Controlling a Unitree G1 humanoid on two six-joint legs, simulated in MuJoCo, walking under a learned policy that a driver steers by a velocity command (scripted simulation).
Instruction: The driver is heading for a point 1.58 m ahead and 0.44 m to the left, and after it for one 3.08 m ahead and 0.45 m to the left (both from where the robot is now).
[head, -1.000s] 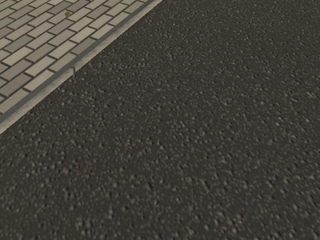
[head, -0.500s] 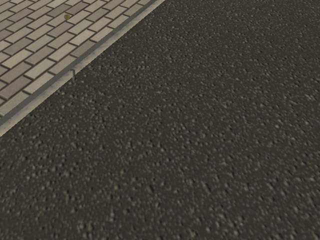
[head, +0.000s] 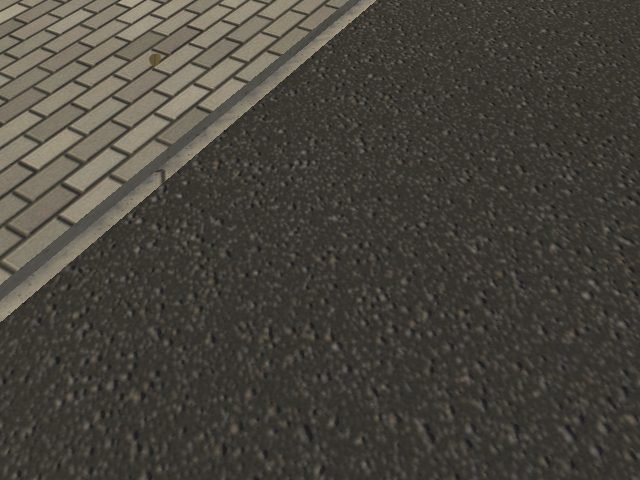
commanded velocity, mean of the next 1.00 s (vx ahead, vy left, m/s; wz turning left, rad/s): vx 0.33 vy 0.00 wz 0.00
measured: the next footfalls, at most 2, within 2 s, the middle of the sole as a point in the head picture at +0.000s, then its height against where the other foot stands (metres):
left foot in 0.26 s outside the picture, level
right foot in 0.74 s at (405, 442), level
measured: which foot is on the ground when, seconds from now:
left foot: up 0.00-0.24, down 0.26-0.76, up 0.78-1.00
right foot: down 0.00-0.26, up 0.28-0.72, down 0.74-1.00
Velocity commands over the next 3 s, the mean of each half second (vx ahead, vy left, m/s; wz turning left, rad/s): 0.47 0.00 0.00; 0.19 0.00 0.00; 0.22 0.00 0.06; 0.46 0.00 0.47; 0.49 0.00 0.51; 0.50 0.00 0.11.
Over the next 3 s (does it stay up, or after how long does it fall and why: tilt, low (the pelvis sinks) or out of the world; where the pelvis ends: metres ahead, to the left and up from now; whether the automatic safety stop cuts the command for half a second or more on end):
stays up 1.31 0.39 -0.01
